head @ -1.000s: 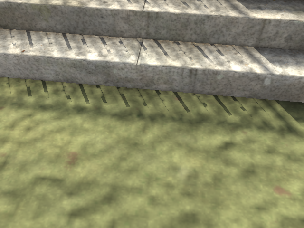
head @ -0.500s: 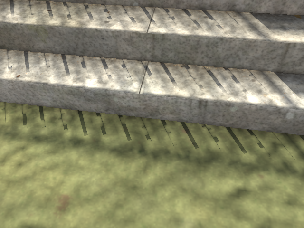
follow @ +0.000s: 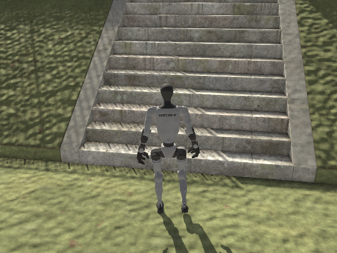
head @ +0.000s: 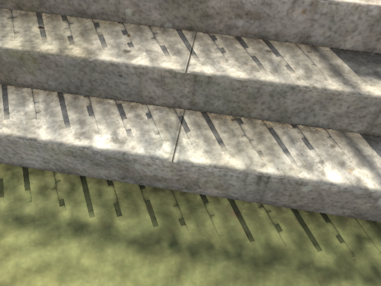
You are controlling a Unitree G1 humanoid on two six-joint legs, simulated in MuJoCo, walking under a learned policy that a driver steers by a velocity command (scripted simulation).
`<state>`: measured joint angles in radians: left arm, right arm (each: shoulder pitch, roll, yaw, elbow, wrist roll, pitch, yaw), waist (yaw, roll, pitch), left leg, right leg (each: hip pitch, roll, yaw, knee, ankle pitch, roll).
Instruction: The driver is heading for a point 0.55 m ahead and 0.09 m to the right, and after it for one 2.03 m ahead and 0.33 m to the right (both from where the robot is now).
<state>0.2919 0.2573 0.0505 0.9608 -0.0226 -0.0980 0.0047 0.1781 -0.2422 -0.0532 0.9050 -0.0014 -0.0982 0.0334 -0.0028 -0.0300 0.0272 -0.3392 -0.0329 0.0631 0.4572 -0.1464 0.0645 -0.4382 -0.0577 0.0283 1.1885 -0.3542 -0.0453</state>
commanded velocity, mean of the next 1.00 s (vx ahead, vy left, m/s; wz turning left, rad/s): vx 0.10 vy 0.00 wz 0.00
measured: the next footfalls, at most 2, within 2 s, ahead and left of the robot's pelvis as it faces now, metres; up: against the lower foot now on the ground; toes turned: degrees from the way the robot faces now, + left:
right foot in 0.30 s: +0.27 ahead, -0.10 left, +0.00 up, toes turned -3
left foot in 0.56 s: +0.18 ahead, +0.11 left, +0.00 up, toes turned +1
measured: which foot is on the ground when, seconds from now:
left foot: down 0.00-0.32, up 0.34-0.54, down 0.56-1.00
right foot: up 0.00-0.28, down 0.30-1.00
